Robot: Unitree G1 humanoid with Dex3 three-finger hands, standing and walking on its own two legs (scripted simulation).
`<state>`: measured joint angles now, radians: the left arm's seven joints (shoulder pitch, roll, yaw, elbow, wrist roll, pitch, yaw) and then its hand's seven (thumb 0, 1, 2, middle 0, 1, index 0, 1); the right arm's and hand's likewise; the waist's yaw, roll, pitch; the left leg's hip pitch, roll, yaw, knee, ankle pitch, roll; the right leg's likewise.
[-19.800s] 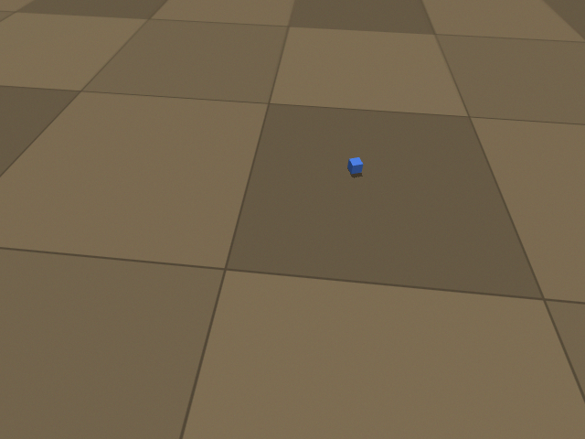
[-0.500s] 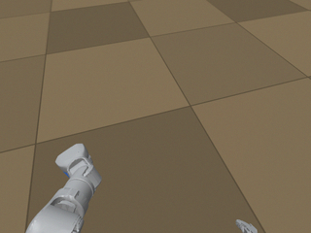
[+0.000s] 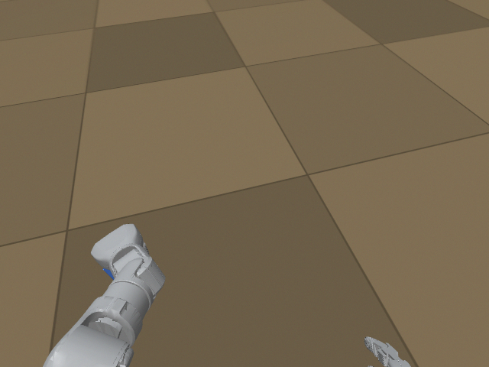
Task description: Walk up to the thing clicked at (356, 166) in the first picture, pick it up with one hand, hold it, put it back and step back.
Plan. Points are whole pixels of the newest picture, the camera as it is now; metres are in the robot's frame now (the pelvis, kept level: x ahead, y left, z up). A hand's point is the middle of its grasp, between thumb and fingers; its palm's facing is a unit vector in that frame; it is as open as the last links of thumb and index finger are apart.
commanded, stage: hold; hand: left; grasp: from above
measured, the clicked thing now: (129, 272) +0.30 +0.25 -0.09
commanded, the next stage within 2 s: crouch in 1.04 s
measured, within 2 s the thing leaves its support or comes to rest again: neither
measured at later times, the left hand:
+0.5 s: hand (124, 272) +0.28 +0.24 -0.04, palm faces -0.29 -0.33 -0.90, open 6.8 cm
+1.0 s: hand (124, 278) +0.27 +0.24 -0.03, palm faces -0.30 -0.32 -0.90, open 6.5 cm
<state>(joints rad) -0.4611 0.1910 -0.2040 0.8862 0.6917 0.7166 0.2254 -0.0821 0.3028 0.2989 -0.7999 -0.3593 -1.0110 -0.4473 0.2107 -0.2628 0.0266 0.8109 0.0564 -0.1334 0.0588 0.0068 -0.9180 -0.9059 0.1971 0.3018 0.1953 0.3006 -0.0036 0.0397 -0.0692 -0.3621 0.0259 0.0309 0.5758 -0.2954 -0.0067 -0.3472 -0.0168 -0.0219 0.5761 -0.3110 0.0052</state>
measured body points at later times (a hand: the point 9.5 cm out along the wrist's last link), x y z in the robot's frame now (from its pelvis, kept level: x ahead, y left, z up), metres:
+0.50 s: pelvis -0.01 +0.00 +0.00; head +0.00 -0.02 +0.45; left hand +0.30 +0.25 +0.01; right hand +0.15 -0.23 -0.11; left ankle +0.00 +0.12 -0.73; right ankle -0.01 -0.12 -0.73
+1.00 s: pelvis -0.01 +0.00 +0.00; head -0.01 -0.02 +0.45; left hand +0.28 +0.25 +0.02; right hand +0.16 -0.22 -0.10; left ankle +0.00 +0.12 -0.73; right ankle -0.01 -0.12 -0.73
